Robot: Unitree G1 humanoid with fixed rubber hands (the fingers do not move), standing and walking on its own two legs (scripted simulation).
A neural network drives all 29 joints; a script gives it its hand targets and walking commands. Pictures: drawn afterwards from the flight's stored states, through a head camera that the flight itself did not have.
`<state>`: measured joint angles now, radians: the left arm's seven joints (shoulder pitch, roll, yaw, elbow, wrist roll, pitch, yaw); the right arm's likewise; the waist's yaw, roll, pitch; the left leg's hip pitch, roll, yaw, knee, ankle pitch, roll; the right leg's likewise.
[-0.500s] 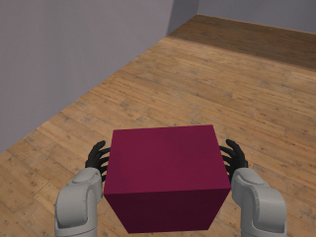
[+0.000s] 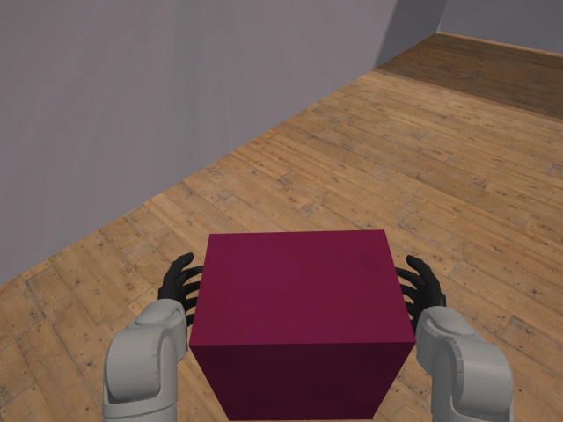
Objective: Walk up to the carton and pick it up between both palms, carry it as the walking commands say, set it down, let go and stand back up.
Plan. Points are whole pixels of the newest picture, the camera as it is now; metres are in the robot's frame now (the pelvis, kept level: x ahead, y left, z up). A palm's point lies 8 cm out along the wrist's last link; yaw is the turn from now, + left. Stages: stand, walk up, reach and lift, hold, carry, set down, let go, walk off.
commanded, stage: carry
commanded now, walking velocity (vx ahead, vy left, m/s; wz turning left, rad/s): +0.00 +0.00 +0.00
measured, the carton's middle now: (298, 335) +0.27 +0.00 +0.00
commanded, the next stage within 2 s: none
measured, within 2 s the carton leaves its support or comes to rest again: neither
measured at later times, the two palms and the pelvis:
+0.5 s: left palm (107, 372) +0.19 +0.21 +0.09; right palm (382, 333) +0.23 -0.10 +0.09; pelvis -0.05 +0.02 +0.00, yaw +5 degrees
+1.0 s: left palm (121, 382) +0.17 +0.19 +0.09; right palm (409, 356) +0.20 -0.12 +0.09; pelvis -0.07 +0.01 +0.00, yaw +4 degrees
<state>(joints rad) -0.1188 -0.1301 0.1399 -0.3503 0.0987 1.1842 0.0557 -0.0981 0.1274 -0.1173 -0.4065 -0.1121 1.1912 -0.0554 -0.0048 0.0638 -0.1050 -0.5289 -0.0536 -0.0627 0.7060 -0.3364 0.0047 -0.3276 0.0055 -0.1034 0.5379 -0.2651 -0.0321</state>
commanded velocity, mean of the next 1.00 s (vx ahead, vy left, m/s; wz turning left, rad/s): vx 0.00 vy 0.00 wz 0.00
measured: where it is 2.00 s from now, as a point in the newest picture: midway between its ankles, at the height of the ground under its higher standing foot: outside the picture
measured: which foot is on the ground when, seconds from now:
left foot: up 0.00-0.28, down 0.30-1.00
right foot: down 0.00-1.00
